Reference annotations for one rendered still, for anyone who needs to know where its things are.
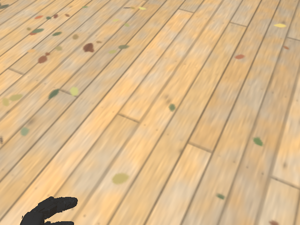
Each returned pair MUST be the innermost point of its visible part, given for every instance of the robot left hand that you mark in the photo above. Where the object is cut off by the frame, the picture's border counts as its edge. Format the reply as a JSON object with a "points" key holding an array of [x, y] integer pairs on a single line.
{"points": [[47, 209]]}

